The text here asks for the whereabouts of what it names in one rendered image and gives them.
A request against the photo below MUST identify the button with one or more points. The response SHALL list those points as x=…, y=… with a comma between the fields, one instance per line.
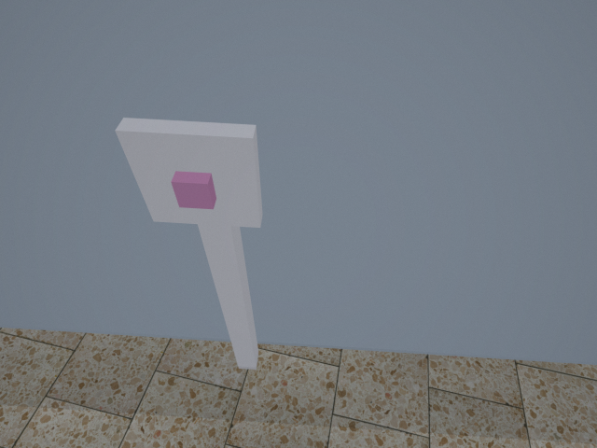
x=194, y=190

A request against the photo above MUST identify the panel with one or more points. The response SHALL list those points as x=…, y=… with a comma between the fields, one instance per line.
x=155, y=149

